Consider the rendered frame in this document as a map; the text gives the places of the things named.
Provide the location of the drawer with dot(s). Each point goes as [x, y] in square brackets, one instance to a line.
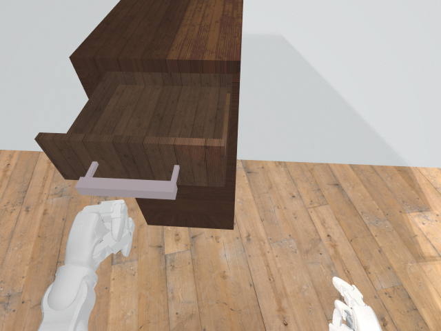
[138, 125]

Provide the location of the right robot hand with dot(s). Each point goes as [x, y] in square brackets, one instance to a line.
[360, 318]

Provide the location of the robot left forearm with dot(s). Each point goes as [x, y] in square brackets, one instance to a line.
[67, 303]

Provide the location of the cabinet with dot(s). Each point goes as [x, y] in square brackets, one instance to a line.
[174, 36]

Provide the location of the left robot hand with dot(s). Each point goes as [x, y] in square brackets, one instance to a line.
[83, 245]

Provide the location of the handle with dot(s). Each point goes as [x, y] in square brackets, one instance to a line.
[135, 188]

